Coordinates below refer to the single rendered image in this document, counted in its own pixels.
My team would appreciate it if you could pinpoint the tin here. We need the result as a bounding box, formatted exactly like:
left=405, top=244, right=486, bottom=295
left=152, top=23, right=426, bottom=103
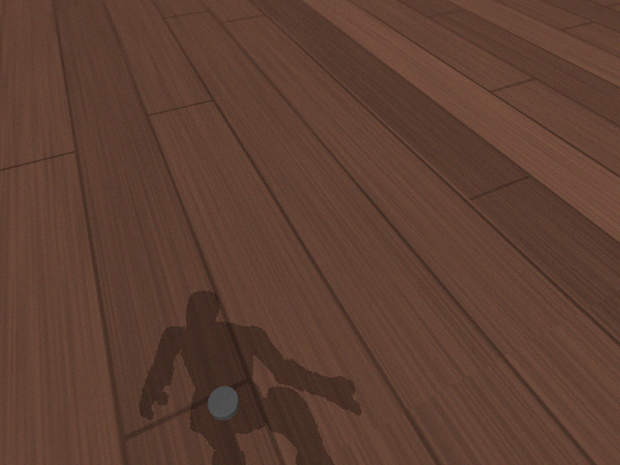
left=207, top=387, right=239, bottom=420

